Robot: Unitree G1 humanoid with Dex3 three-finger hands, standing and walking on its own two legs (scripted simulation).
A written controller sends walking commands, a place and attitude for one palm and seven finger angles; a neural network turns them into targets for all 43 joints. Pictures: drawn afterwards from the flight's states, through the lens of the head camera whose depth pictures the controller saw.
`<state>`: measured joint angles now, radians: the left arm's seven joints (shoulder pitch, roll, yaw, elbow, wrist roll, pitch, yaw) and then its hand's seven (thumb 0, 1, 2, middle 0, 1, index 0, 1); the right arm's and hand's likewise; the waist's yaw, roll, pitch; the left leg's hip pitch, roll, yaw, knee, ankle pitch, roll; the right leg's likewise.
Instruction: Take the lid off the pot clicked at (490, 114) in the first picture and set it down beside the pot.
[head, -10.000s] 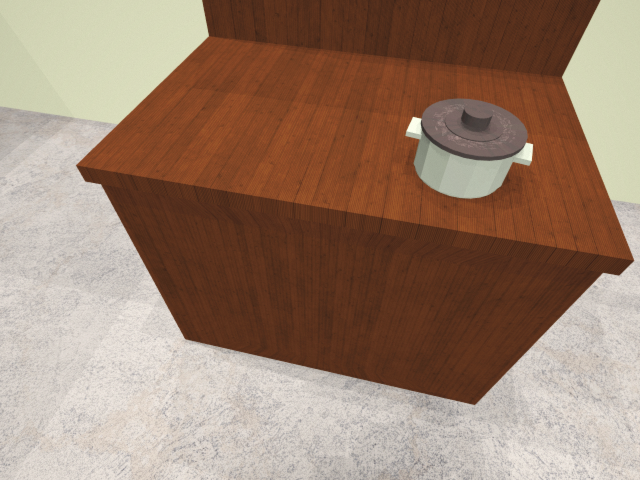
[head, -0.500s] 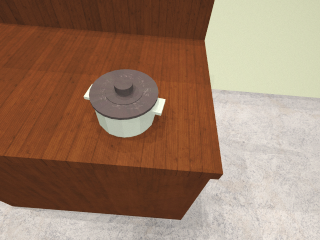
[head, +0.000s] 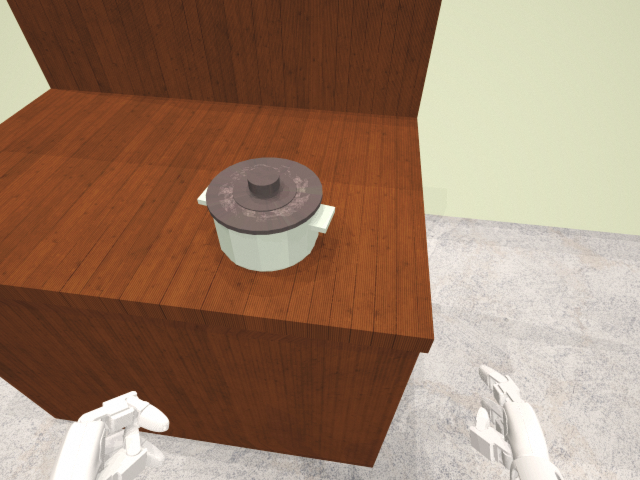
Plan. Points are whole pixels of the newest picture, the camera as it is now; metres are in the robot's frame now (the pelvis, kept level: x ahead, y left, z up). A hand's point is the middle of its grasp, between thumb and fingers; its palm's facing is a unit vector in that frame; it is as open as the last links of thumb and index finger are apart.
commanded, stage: lift the closed hand beside the body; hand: left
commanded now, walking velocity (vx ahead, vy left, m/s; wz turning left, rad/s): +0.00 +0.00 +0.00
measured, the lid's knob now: (263, 180) +0.49 +0.16 +0.12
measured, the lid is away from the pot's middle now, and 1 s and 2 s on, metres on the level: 0.00 0.00 0.00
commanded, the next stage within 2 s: raise the hand higher, near the body in 0.08 s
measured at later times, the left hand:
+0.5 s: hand (123, 408) +0.16 +0.23 +0.08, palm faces +0.25 -0.88 -0.41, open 3.1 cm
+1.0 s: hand (109, 349) +0.19 +0.23 +0.14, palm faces +0.32 -0.86 -0.40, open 3.1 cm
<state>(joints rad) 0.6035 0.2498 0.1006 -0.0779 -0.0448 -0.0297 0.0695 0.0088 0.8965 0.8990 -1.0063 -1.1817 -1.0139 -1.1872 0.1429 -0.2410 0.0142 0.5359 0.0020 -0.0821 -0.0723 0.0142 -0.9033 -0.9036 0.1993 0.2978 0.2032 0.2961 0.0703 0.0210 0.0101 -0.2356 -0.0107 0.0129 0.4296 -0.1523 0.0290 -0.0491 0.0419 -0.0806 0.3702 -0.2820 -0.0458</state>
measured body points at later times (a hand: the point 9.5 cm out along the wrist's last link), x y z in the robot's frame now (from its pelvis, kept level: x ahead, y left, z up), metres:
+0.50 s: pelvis +0.01 +0.00 +0.00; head +0.00 -0.02 +0.45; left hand +0.14 +0.27 +0.10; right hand +0.20 -0.22 -0.08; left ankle +0.05 +0.10 -0.74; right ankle -0.05 -0.08 -0.74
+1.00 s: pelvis +0.01 +0.01 +0.00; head +0.00 -0.01 +0.45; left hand +0.16 +0.28 +0.16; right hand +0.22 -0.20 -0.08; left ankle +0.05 +0.10 -0.74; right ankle -0.05 -0.08 -0.74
